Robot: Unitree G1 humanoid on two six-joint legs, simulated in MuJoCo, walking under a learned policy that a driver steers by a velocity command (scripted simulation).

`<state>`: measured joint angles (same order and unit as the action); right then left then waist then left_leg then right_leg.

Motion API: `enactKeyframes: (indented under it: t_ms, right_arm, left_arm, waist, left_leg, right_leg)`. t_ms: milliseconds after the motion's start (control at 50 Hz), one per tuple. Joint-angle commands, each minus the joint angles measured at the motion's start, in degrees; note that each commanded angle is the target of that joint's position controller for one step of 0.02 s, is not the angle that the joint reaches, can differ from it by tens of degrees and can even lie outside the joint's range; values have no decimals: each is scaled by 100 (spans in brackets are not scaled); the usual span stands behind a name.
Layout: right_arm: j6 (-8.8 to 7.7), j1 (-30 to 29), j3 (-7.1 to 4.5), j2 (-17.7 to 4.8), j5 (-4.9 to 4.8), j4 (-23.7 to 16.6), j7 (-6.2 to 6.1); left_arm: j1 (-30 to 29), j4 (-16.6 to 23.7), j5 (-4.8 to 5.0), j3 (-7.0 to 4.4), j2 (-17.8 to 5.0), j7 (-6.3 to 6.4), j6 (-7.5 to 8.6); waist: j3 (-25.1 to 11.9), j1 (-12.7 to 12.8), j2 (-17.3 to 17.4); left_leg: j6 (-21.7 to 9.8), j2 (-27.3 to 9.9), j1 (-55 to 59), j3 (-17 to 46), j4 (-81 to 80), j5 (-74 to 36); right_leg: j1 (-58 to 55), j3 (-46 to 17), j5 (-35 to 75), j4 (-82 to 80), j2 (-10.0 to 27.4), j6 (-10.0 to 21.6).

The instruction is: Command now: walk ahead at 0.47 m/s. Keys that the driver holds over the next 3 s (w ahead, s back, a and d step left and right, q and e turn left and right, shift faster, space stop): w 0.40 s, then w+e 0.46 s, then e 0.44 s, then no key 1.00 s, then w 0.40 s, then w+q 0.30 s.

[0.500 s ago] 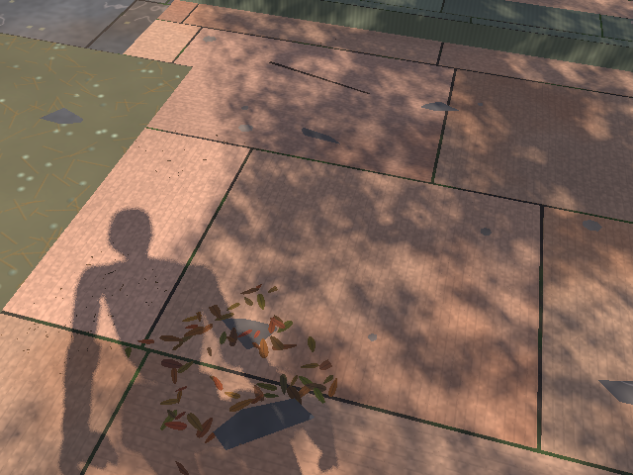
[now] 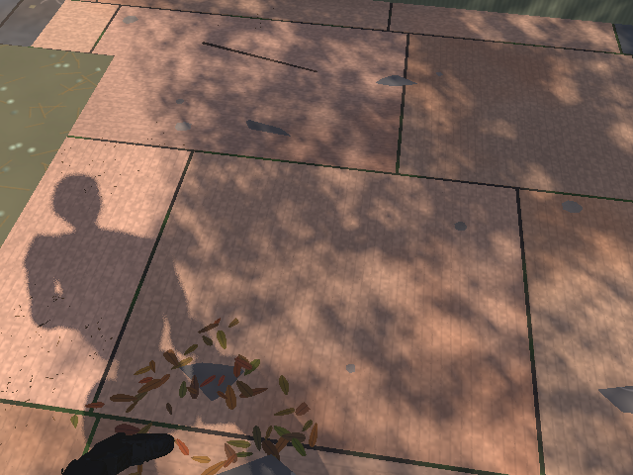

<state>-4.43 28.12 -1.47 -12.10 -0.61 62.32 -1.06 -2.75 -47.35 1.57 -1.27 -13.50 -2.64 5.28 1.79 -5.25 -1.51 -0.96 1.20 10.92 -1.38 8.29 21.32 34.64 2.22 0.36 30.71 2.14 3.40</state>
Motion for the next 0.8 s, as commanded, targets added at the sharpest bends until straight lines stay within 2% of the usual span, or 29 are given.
enactKeyframes:
  t_ms: [20,40,60,80,100,120,140,160,180,200,240,280,320,400,440,480,540,560,580,600,620,640,660,680,700,720,740,760,800]
  right_arm:
    - [70,-151,-246,-1117,44,-246,-35]
    - [109,-244,-214,-1050,82,-320,-23]
    - [97,-121,-111,-800,189,-471,-4]
    - [-47,723,120,139,86,-414,97]
    - [-220,143,-30,-556,-90,-438,128]
    - [-318,-511,-126,-883,-231,-679,133]
    - [-355,-831,-135,-906,-205,-753,79]
    - [-323,-941,-192,-878,-121,-765,34]
    - [-247,-779,-199,-752,-84,-759,29]
    - [-174,-685,-193,-610,-75,-754,23]
    - [-67,-823,-200,-530,-56,-843,4]
    - [-32,-1350,-218,-602,9,-1063,-11]
    - [-54,-1828,-219,-605,46,-1236,12]
    - [-126,-2716,-141,-481,6,-1478,105]
    - [-144,-3112,-123,-507,-22,-1627,157]
    - [-189,-3360,-125,-576,-44,-1779,226]
    - [-277,-3051,-218,-860,-53,-1790,285]
    - [-299,-2542,-305,-1018,-48,-1667,270]
    - [-314,-1564,-452,-1316,-23,-1403,221]
    - [-297,-504,-565,-1786,71,-1261,156]
    - [-238,-371,-598,-1983,109,-1140,198]
    - [-245,-606,-424,-1293,89,-1266,203]
    - [-259,-1060,-339,-1003,62,-1349,182]
    - [-271,-1455,-296,-896,76,-1391,192]
    - [-276,-1689,-274,-770,93,-1377,200]
    - [-288,-1801,-259,-709,148,-1348,197]
    - [-296,-1843,-267,-672,158,-1318,194]
    - [-312,-1831,-285,-710,149,-1277,181]
    - [-329,-1762,-339,-842,147,-1209,133]
  left_arm:
    - [649,163,13,-317,-877,-2,85]
    - [1668,-143,34,-453,-1115,46,52]
    - [2677,-349,-43,-555,-1542,117,6]
    - [2881,-484,-118,-549,-1672,45,6]
    - [2584,-463,-83,-406,-1103,43,28]
    - [2006,-363,-73,-340,-895,61,66]
    - [1505,-260,-104,-296,-790,47,110]
    - [1266,-238,-167,-259,-652,18,143]
    - [1200,-279,-226,-217,-523,2,165]
    - [1227,-335,-212,-201,-464,-14,170]
    - [1418,-469,-168,-211,-567,27,183]
    - [1638,-546,-175,-255,-770,119,171]
    - [1855,-599,-166,-270,-842,200,128]
    - [2295,-716,-93,-279,-939,265,76]
    - [2618,-837,-49,-283,-928,267,27]
    - [2778,-902,-26,-304,-947,288,-51]
    - [2654,-855,-18,-381,-1094,335,-145]
    - [2515,-799,-29,-383,-1102,335,-167]
    - [2461,-726,-88,-318,-933,326,-173]
    - [2480,-513,-216,-203,-619,325,-166]
    - [3290,-494,-50,-32,97,287,-56]
    - [2961,-565,98,-200,-659,306,-1]
    - [2466,-423,168,-296,-922,322,17]
    - [2272,-405,133,-307,-843,361,-2]
    - [2183,-391,61,-349,-758,377,-43]
    - [2285,-385,56,-368,-631,358,-116]
    - [2317,-363,71,-370,-504,337,-188]
    - [2278,-308,73,-368,-408,325,-255]
    - [2051,-142,36,-386,-386,322,-346]
  waist:
    - [-273,941,895]
    - [-877,1414,858]
    - [-1724,1602,56]
    - [-2645,1040,-1588]
    - [-2018,1221,-941]
    - [-1063,1088,-650]
    - [-667,880,26]
    - [-414,686,165]
    - [-406,481,-3]
    - [-354,396,-100]
    - [-108,328,-146]
    - [102,408,-59]
    - [173,533,-24]
    - [239,831,-50]
    - [330,967,-35]
    - [385,970,-68]
    - [145,649,-260]
    - [-153,339,-306]
    - [-830,-88,-249]
    - [-1847,-390,479]
    - [-2558,82,2173]
    - [-2073,-74,1408]
    - [-1260,-22,1056]
    - [-860,161,602]
    - [-541,298,569]
    - [-430,462,725]
    - [-354,529,758]
    - [-257,572,719]
    - [-86,600,579]
  left_leg:
    - [-619,-1490,-370,290,1405,-5816]
    - [-452,-1235,-903,133,2630,-5898]
    - [-314,-826,-2372,-24,4533,-3750]
    - [-34,314,-4319,462,6434,920]
    - [-190,32,-4921,1042,7076,1025]
    - [-288,-258,-5241,831,7111,511]
    - [-297,-578,-4939,718,6835,-69]
    - [-275,-767,-4648,651,6530,-374]
    - [-275,-923,-4286,700,6343,-550]
    - [-255,-969,-4152,673,6150,-583]
    - [-167,-1062,-4286,567,5732,-656]
    - [-16,-1129,-4768,509,5137,-1157]
    - [66,-1103,-5042,453,4351,-1849]
    - [81,-770,-4649,131,2859,-2854]
    - [90,-674,-4669,161,2506,-2812]
    - [38,-605,-4792,266,2187,-2530]
    - [-97,-440,-4108,281,1885,-1971]
    - [-200,-294,-3338,155,1764,-1835]
    - [-399,-401,-1898,218,1903,-1905]
    - [-740,-1588,-134,1466,2073,-1789]
    - [-1511,-2700,1408,3998,1273,-605]
    - [-1275,-2471,967,3931,958,-78]
    - [-999,-2311,185,2930,882,-341]
    - [-892,-2104,-613,2283,713,-941]
    - [-842,-1905,-1193,1744,510,-1299]
    - [-782,-1762,-1574,1327,333,-1480]
    - [-804,-1682,-1766,1045,189,-1607]
    - [-860,-1677,-1890,791,86,-1816]
    - [-937,-1703,-1942,425,-59,-2122]
  right_leg:
    - [-1433,213,-385,32,-383,324]
    - [-2837,169,-310,18,-365,499]
    - [-4701,-1319,-654,146,850,857]
    - [-6210,-4351,-2248,-922,2094,1824]
    - [-5707,-4534,-2662,-1492,1842,1521]
    - [-4782,-3561,-2190,-1592,1698,1271]
    - [-3814,-2840,-1329,-1745,1523,1156]
    - [-3110,-2264,-702,-1867,1312,1079]
    - [-2727,-1900,-514,-2027,1146,1035]
    - [-2519,-1699,-461,-2174,1056,1058]
    - [-2200,-1356,-334,-2411,1000,1117]
    - [-2213,-1197,-242,-2565,1003,1156]
    - [-2387,-1001,-94,-2593,924,1069]
    - [-2562,-550,23,-2572,713,835]
    - [-2888,-691,0,-2418,828,842]
    - [-3354,-873,101,-2137,1024,823]
    - [-3671,-1140,669,-1582,1215,673]
    - [-3593,-1056,1407,-1030,1065,570]
    - [-3112,-850,1568,93,715,398]
    - [-1940,-513,-105,1972,196,173]
    - [77,-528,-3356,3669,-588,-98]
    - [567,-1101,-3329,4302,-243,-58]
    - [819,-986,-2768,4349,4,-4]
    - [565,-889,-2260,4189,271,-39]
    - [368,-880,-1944,3907,427,-64]
    - [45,-904,-1727,3760,566,-70]
    - [-74,-849,-1632,3684,604,-79]
    - [-34,-803,-1562,3620,641,-97]
    - [267,-822,-1218,3369,685,-143]
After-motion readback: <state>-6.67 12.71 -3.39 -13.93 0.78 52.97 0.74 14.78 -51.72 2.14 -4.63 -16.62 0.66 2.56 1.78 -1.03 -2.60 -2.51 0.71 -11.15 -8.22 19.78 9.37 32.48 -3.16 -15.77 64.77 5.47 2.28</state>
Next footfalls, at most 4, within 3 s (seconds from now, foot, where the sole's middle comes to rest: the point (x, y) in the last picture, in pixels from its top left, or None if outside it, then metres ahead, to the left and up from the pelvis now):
0.04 right None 0.22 -0.11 -0.76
0.58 left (243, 440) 0.54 0.12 -0.76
1.10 right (368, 345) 0.73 -0.17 -0.76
1.60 left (273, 316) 0.83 0.05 -0.76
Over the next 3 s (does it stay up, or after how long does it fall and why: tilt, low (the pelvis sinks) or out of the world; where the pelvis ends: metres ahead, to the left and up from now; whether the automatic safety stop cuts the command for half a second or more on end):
stays up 0.95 -0.17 -0.01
